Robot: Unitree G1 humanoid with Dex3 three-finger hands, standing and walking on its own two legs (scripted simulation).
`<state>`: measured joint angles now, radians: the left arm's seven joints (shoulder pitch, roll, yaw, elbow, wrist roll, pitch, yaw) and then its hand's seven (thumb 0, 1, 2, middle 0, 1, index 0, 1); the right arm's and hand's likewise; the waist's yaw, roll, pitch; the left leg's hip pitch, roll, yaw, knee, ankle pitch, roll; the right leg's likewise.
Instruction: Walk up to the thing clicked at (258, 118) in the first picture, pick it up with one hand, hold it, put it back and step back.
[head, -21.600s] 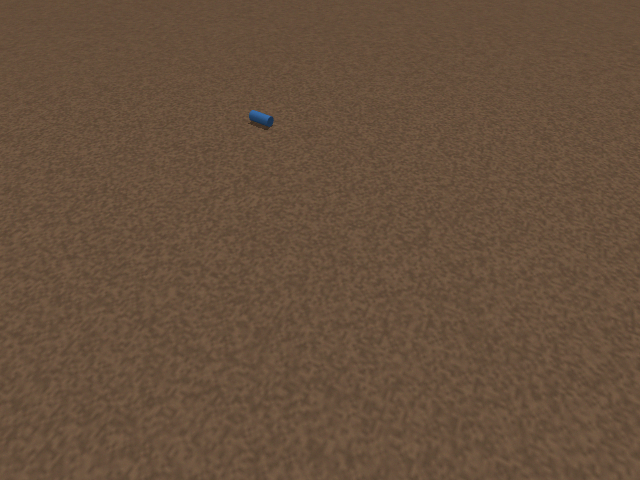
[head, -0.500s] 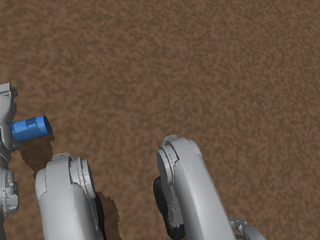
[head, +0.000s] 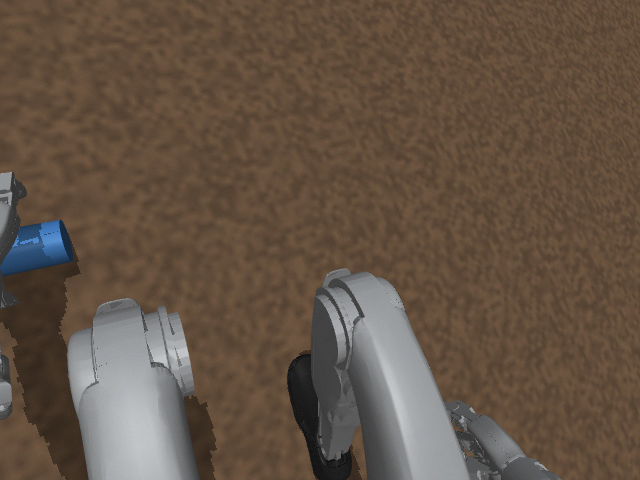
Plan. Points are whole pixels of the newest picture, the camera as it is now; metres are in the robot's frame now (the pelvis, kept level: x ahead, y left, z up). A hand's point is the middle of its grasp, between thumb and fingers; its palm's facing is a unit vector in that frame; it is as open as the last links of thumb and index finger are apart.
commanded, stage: rest palm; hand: left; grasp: from above
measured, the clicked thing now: (9, 251) +0.41 +0.34 -0.27
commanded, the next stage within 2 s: close in 1.02 s
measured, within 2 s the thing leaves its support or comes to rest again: neither
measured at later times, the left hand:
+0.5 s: hand (0, 257) +0.40 +0.34 -0.24, palm faces -0.44 -0.20 -0.87, open 14.3 cm
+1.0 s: hand (4, 259) +0.40 +0.34 -0.25, palm faces -0.42 -0.18 -0.89, open 14.1 cm
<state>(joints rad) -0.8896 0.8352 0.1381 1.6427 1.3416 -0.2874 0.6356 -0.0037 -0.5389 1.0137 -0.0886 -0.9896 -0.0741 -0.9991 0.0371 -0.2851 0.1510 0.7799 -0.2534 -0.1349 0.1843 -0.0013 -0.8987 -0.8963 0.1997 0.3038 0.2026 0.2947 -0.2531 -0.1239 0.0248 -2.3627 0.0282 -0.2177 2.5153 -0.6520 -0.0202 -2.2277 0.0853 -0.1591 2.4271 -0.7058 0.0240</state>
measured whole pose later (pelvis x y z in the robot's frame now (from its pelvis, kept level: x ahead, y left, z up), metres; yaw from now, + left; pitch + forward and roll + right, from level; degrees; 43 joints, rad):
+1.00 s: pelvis +0.00 +0.01 -0.01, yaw -3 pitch +25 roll -13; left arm -0.88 0.92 0.18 1.71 1.24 -0.21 0.68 0.00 -0.50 0.97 -0.11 -0.97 -0.10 -0.98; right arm 0.01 -0.32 0.23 0.76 -0.30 -0.29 0.29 0.00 -0.90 -0.90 0.20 0.30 0.20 0.29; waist -0.30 -0.16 0.13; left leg -2.34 0.04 -0.27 2.58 -0.69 -0.01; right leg -2.20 0.11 -0.20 2.44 -0.72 0.05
